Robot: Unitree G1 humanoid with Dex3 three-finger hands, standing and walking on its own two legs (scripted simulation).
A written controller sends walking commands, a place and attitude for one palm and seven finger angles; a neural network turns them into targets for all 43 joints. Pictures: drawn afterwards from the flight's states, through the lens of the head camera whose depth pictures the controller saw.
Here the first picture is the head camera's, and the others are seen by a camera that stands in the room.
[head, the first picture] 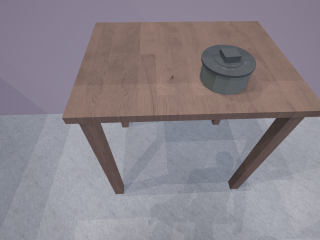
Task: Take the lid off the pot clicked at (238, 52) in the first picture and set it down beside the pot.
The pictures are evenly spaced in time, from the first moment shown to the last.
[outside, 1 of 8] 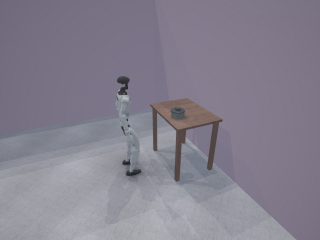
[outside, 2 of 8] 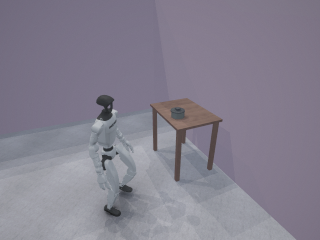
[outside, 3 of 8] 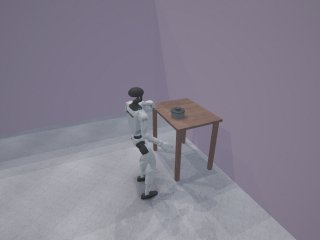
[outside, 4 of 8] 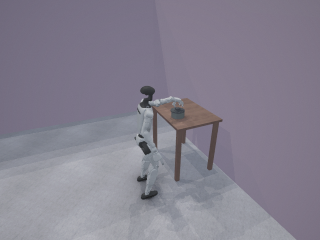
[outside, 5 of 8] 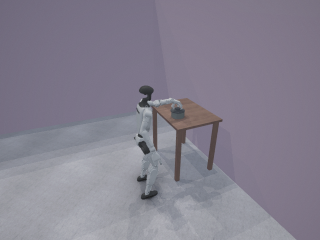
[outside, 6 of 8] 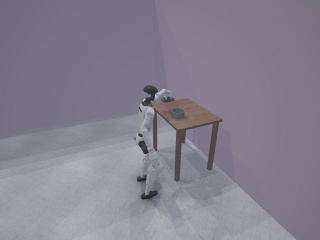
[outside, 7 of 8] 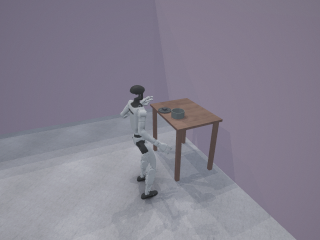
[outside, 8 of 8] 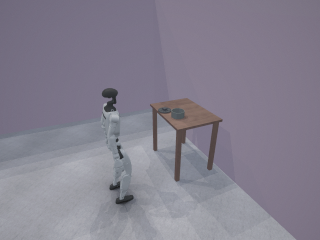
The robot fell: no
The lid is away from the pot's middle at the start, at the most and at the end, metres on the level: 0.00 0.24 0.23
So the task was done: yes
